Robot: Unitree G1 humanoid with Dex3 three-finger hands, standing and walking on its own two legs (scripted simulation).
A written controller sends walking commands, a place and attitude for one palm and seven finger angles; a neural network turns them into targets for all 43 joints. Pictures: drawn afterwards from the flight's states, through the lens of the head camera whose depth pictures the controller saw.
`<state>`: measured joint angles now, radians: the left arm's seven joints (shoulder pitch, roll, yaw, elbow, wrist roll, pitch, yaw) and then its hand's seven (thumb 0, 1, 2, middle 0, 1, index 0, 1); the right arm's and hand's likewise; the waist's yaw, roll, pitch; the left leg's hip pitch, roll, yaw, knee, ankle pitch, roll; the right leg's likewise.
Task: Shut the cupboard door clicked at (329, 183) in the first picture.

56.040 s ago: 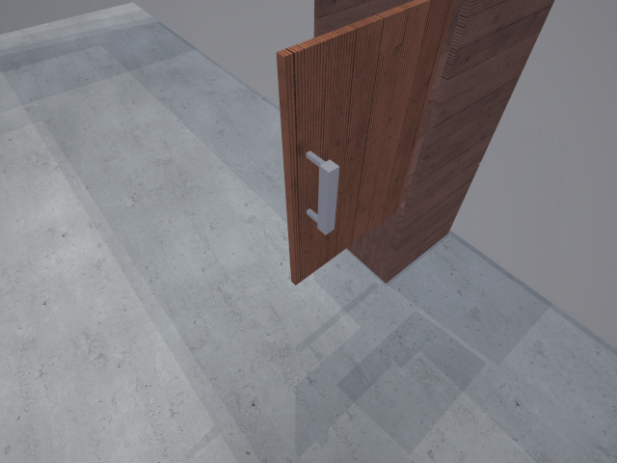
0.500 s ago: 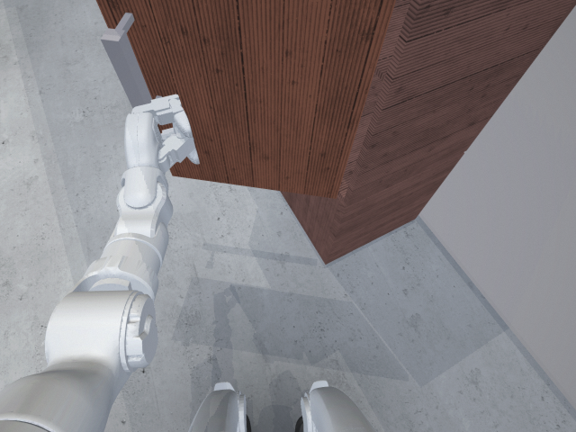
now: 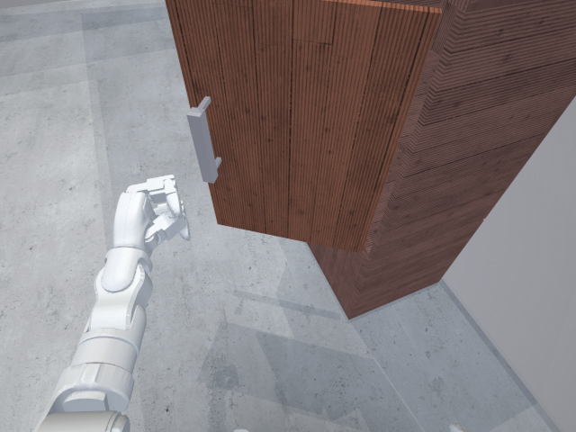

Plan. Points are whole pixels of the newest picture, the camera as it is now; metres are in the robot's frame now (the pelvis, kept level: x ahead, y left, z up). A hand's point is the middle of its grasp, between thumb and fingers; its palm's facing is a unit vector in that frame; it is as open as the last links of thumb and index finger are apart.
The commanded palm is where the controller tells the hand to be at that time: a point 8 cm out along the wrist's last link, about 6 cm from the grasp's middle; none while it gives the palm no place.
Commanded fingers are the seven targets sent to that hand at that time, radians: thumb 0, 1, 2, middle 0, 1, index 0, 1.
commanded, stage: draw the hand back to the body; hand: left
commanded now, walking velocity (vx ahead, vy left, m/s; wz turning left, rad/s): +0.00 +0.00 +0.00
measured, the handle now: (208, 141) +0.64 +0.17 +0.02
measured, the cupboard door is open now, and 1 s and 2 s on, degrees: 54 54 54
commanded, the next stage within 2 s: step back with the hand held close in 1.12 s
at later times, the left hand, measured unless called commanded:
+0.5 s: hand (54, 275) +0.26 +0.24 +0.16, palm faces +0.29 -0.91 -0.29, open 4.3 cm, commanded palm +0.21 +0.29 +0.18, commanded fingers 0.00 0.90 0.90 -0.50 -0.63 -0.50 -0.63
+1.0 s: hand out of the picture +0.19 +0.28 +0.18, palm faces +0.48 -0.79 -0.38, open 7.3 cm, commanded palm +0.14 +0.31 +0.22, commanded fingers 0.00 0.90 0.90 -0.20 -0.30 -0.20 -0.30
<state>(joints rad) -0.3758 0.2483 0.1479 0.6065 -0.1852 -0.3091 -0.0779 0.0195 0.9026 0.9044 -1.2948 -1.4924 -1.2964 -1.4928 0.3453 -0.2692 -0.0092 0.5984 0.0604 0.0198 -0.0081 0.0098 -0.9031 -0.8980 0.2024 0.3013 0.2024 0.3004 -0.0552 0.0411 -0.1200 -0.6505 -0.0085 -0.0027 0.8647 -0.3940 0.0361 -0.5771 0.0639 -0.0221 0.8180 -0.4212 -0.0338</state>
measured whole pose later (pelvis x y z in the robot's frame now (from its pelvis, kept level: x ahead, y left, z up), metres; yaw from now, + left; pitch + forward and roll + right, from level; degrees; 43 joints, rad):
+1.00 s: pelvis +0.01 +0.00 +0.04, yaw +2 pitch -3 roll +0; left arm 0.45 0.33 0.32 -0.33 -0.09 -0.04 0.11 0.02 0.90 0.90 -0.23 -0.32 -0.23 -0.32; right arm 0.20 -0.24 0.02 0.63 0.03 -0.07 -0.08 0.01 -0.90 -0.90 0.20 0.30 0.20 0.30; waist 0.07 0.08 0.00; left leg -0.16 -0.05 -0.01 0.44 -0.23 0.05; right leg -0.09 0.02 -0.02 0.42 -0.27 -0.02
